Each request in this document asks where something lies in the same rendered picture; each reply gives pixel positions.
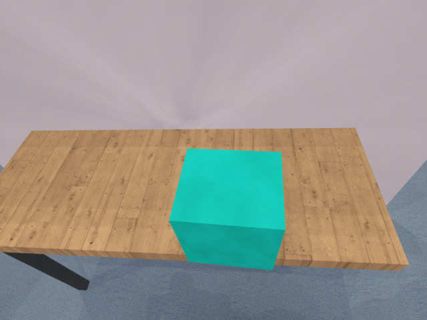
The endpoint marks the carton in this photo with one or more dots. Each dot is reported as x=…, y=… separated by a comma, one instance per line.
x=229, y=207

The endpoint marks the table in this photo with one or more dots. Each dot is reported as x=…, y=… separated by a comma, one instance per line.
x=109, y=193

